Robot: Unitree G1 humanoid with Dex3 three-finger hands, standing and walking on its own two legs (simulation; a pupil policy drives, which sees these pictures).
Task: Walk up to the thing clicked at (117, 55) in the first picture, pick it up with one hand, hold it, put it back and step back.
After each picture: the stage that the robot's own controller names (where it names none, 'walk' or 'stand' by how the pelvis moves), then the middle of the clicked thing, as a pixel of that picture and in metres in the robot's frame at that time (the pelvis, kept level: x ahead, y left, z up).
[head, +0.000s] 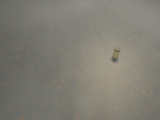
stand; (116, 52) +1.28 -0.39 -0.72
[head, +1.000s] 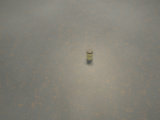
walk; (89, 54) +1.20 +0.01 -0.70
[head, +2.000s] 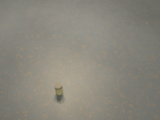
walk; (58, 88) +0.74 +0.24 -0.71
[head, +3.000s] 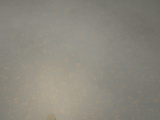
walk; out of the picture +0.47 +0.17 -0.71
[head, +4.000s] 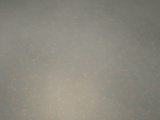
stand; out of the picture +0.41 +0.18 -0.72
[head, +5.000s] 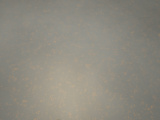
stand; out of the picture +0.39 +0.17 -0.70
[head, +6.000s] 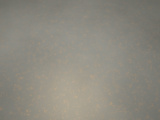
stand; out of the picture +0.36 +0.17 -0.72
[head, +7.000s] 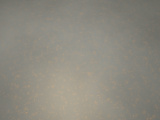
stand; out of the picture +0.37 +0.17 -0.72
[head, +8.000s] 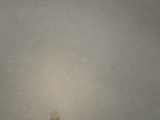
stand; (55, 117) +0.43 +0.15 -0.71
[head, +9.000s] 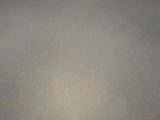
stand; out of the picture +0.43 +0.14 -0.72
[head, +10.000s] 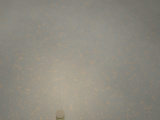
stand; (60, 116) +0.46 +0.11 -0.70
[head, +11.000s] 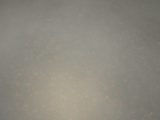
stand; out of the picture +0.42 +0.17 -0.72
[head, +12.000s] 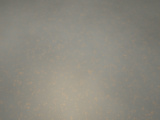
stand; out of the picture +0.43 +0.17 -0.73
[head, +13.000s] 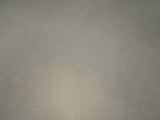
stand; out of the picture +0.42 +0.17 -0.73
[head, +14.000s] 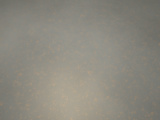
go down; out of the picture +0.43 +0.17 -0.73
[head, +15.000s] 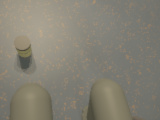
go down; (23, 47) +0.51 +0.20 -0.32
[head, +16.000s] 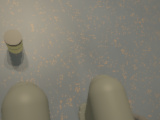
close in; (14, 42) +0.51 +0.21 -0.28
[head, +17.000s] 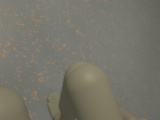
close in; out of the picture +0.50 +0.25 -0.23
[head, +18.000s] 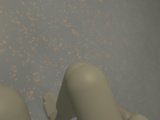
close; out of the picture +0.48 +0.25 -0.23
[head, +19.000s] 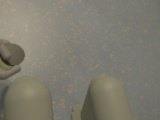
lift; (8, 59) +0.39 +0.22 -0.15
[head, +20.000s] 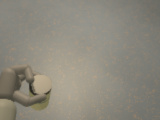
lift; (39, 93) +0.32 +0.15 +0.01
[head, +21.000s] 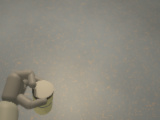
hold; (43, 98) +0.31 +0.15 +0.00
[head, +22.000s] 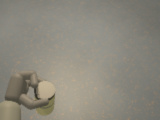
hold; (44, 98) +0.31 +0.14 -0.01
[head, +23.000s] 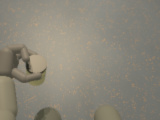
crouch; (36, 71) +0.40 +0.15 -0.08
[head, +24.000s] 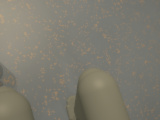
lower; out of the picture +0.49 +0.22 -0.17
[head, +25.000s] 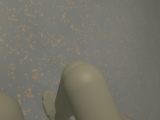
lower; out of the picture +0.46 +0.25 -0.24
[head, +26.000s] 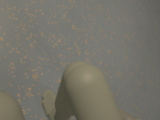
lower; out of the picture +0.46 +0.25 -0.25
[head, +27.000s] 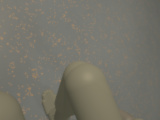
lower; out of the picture +0.46 +0.25 -0.25
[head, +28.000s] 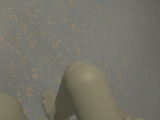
loosen; out of the picture +0.46 +0.24 -0.25
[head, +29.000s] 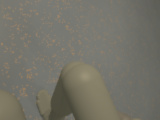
withdraw; out of the picture +0.45 +0.24 -0.26
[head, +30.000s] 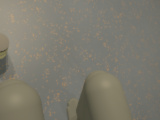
stand; out of the picture +0.46 +0.22 -0.27
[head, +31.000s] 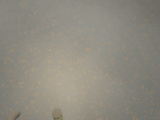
stand; (57, 115) +0.41 +0.14 -0.62
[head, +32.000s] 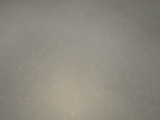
stand; out of the picture +0.42 +0.14 -0.66
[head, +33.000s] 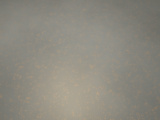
stand; out of the picture +0.41 +0.14 -0.66
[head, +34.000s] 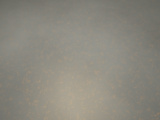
stand; out of the picture +0.43 +0.13 -0.72
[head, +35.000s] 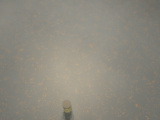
walk; (67, 106) +0.47 +0.12 -0.70
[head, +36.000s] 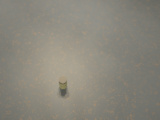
walk; (63, 82) +0.68 +0.12 -0.70
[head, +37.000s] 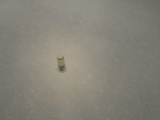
walk; (60, 59) +0.99 +0.25 -0.69
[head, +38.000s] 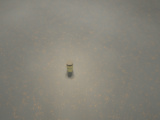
stand; (69, 66) +1.03 +0.14 -0.71
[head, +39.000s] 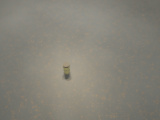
stand; (66, 68) +1.05 +0.18 -0.73
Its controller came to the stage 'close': yes
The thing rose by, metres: 0.70
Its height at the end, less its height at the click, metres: +0.00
